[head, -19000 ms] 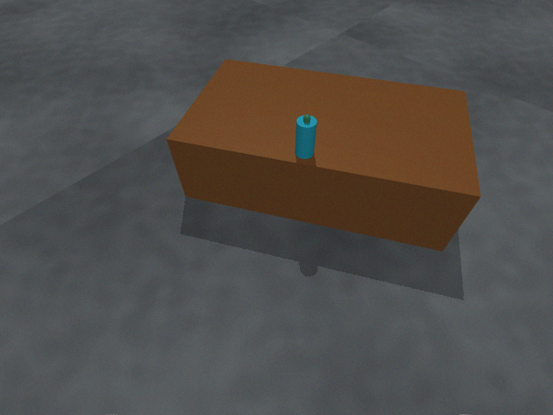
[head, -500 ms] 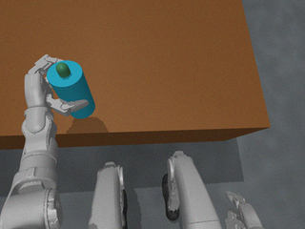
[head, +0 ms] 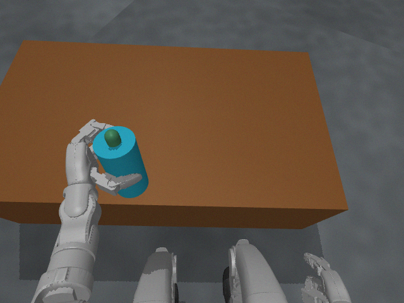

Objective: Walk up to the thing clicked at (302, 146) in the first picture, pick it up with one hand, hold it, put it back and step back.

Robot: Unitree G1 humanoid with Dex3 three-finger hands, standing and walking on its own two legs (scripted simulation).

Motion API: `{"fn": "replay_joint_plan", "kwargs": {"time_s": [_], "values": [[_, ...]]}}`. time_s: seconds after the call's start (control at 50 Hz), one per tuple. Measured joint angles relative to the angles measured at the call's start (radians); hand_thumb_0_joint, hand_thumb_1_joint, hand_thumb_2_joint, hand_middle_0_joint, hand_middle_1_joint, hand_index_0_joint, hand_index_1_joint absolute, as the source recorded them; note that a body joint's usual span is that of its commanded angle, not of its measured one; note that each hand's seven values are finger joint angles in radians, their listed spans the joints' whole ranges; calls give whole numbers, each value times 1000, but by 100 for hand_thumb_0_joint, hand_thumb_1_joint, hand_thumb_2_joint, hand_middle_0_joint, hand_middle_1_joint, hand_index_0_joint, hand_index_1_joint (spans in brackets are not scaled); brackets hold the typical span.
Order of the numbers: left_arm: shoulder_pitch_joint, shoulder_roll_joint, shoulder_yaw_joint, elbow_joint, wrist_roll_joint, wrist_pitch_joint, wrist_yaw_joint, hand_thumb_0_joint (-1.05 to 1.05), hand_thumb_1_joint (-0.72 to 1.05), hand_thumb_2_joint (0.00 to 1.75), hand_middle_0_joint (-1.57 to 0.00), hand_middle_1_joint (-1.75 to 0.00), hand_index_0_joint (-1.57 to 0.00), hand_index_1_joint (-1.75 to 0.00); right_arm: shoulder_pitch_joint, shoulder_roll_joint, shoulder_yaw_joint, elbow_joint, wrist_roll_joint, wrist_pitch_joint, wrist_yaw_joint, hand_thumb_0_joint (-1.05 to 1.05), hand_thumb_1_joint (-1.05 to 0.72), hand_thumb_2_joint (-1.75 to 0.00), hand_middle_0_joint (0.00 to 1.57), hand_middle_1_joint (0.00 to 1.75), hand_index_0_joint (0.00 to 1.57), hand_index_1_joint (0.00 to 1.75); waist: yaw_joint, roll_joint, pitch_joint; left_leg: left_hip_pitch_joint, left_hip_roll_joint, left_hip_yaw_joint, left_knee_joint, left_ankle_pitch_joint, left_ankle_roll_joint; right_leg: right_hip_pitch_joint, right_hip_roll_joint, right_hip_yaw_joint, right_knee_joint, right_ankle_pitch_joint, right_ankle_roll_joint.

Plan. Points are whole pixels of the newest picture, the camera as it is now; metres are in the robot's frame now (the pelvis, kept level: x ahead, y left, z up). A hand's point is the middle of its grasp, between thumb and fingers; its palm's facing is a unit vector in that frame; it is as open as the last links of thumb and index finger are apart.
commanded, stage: lift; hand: left
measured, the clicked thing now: (122, 161) +0.37 +0.16 +0.00
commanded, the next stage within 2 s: hold in 0.82 s
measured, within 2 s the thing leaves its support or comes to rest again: neither
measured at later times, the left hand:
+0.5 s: hand (102, 153) +0.36 +0.17 +0.07, palm faces +0.12 -0.99 -0.04, open 11.1 cm
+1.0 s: hand (96, 145) +0.36 +0.17 +0.10, palm faces +0.10 -0.99 -0.03, open 11.2 cm
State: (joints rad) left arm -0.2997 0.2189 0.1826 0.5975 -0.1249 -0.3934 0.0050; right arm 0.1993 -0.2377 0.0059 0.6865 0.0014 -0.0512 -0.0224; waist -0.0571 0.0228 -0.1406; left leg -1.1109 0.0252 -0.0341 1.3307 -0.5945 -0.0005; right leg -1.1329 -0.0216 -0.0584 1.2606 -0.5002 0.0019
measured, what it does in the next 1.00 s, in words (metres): rises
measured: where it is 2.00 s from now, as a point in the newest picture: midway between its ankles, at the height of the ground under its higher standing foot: outside the picture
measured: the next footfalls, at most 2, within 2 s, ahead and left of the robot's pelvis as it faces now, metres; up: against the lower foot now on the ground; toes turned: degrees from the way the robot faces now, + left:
none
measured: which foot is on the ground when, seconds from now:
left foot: down 0.00-1.00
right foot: down 0.00-1.00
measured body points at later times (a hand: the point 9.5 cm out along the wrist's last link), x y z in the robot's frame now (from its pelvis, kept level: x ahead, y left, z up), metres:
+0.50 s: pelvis +0.01 +0.00 +0.05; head +0.08 +0.01 +0.50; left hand +0.35 +0.23 +0.07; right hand +0.13 -0.24 -0.06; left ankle +0.02 +0.12 -0.62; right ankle +0.05 -0.13 -0.62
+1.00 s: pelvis +0.02 +0.00 +0.07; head +0.08 +0.01 +0.52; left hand +0.34 +0.23 +0.10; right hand +0.15 -0.24 -0.03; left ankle +0.02 +0.12 -0.62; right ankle +0.05 -0.13 -0.62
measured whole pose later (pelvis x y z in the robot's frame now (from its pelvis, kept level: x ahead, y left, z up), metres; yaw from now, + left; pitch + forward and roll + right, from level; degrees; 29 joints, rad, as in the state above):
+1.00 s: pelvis +0.02 +0.00 +0.07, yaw +0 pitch +9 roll -2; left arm -0.14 0.20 0.12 0.49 -0.15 -0.35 -0.03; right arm 0.24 -0.22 0.02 0.67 0.00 -0.06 -0.05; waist -0.04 0.01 -0.05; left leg -0.62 0.02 -0.01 0.94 -0.48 0.00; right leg -0.64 -0.02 -0.05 0.88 -0.39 0.01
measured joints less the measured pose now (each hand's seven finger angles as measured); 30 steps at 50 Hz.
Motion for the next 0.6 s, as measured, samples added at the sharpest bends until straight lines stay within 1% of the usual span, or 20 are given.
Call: {"fn": "replay_joint_plan", "kwargs": {"time_s": [0.1, 0.28, 0.38, 0.5, 0.6], "values": [[26, 4, -19, -14, 6, 5, 7, 0, -61, 90, -78, -124, -74, -121, -2, 4, 3, -3, -5, -6, -5, 1, -91, -91, 20, 30, 20, 30, 4, -9, 14, 75, -1, -2, -59, 23, -2, 78, 0, -3, -60, 21, -1], [77, 3, -54, -55, -9, 27, -3, 0, -61, 90, -78, -124, -74, -122, 11, -2, 8, -7, -2, -10, -9, 1, -92, -91, 20, 30, 20, 30, 15, -6, 40, 197, -3, 5, -156, 55, 0, 199, 0, 2, -153, 51, 2], [98, -9, -54, -66, -20, 31, -5, 0, -61, 90, -78, -125, -74, -122, 23, 6, 15, -5, -1, -9, -16, 1, -92, -91, 20, 30, 20, 30, 18, -5, 48, 258, -3, 8, -205, 69, 2, 259, 1, 4, -200, 63, 4], [110, -10, -52, -71, -16, 34, -9, 0, -61, 91, -77, -126, -73, -123, 31, 19, 18, -11, -3, -9, -22, 1, -92, -91, 20, 30, 20, 30, 15, -12, 60, 318, -3, 11, -253, 82, 1, 317, 2, 5, -246, 75, 3], [128, -9, -57, -91, -19, 39, -19, 0, -61, 91, -77, -126, -72, -123, 36, 17, 17, -19, -2, -11, -24, 1, -92, -91, 20, 30, 20, 30, 17, -12, 72, 361, -3, 15, -289, 91, 1, 359, 3, 8, -280, 84, 4]]}}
